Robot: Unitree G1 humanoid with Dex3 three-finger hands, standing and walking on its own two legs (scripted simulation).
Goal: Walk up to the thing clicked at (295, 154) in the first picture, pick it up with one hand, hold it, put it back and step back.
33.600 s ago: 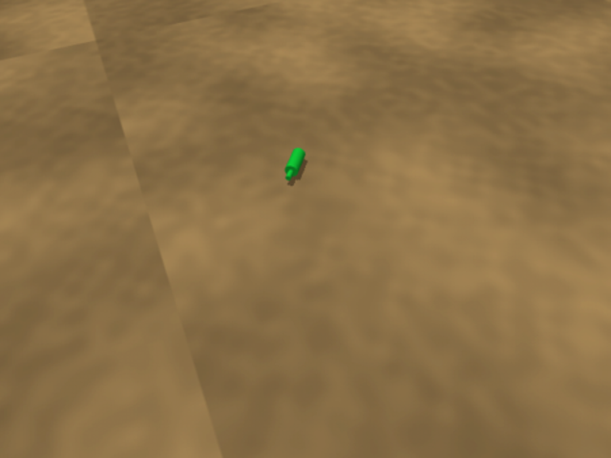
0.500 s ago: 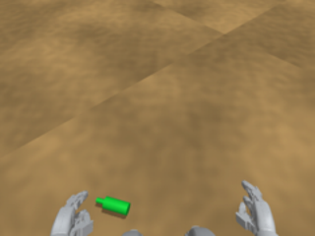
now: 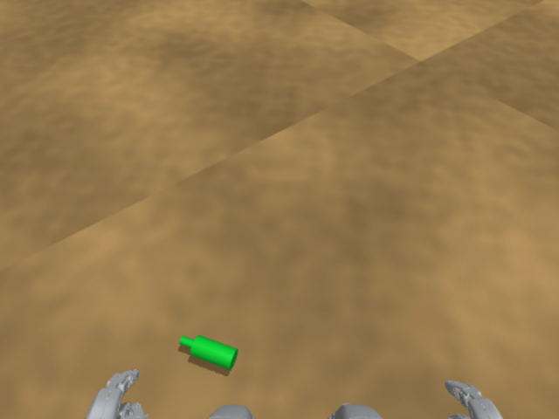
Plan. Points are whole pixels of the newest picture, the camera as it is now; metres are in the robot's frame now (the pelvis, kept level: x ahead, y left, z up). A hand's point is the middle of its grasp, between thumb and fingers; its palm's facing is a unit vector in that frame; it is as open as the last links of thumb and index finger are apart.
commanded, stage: stand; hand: left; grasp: from above
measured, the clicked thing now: (207, 349) +0.38 +0.27 -0.71
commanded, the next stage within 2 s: none
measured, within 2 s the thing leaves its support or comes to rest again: neither
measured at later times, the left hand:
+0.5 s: hand out of the picture +0.04 +0.24 -0.13, palm faces +0.05 -0.94 -0.33, open 7.4 cm
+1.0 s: hand out of the picture +0.04 +0.23 -0.12, palm faces +0.03 -0.94 -0.34, open 7.4 cm
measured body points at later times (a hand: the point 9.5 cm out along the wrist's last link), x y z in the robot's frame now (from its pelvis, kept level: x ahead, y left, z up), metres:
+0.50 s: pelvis +0.00 +0.00 +0.03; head -0.01 -0.01 +0.48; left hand +0.04 +0.29 -0.10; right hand +0.07 -0.28 -0.11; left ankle +0.00 +0.13 -0.71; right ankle +0.01 -0.14 -0.71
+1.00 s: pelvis +0.00 -0.01 +0.04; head +0.00 -0.02 +0.49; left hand +0.04 +0.28 -0.10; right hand +0.06 -0.30 -0.10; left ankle +0.00 +0.13 -0.71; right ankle +0.01 -0.14 -0.71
